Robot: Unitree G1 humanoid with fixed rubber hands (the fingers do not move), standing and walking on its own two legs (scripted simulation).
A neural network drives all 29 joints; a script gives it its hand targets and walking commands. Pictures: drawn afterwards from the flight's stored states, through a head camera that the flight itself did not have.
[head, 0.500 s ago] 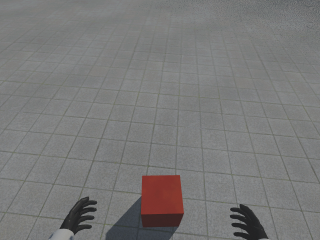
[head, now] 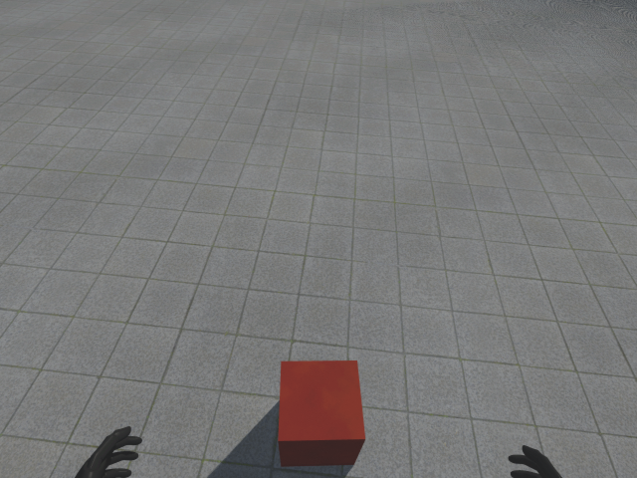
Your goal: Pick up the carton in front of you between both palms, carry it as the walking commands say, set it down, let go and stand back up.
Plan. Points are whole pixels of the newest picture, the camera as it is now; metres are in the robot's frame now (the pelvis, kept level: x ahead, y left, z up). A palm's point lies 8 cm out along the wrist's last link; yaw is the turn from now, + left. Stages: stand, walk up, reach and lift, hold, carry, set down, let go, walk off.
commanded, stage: stand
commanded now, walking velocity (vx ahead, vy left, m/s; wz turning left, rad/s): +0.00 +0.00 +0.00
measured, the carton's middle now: (318, 414) +0.42 -0.01 -0.65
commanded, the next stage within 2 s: none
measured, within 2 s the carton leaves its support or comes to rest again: neither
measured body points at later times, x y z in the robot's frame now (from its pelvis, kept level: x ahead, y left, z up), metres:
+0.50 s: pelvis -0.01 +0.00 +0.01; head -0.01 +0.01 +0.46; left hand +0.11 +0.30 -0.10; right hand +0.12 -0.30 -0.10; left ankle -0.03 +0.11 -0.74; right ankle -0.03 -0.12 -0.74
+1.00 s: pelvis -0.02 +0.00 +0.01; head -0.03 +0.01 +0.46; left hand +0.08 +0.31 -0.11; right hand +0.09 -0.31 -0.10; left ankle -0.03 +0.11 -0.74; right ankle -0.03 -0.12 -0.74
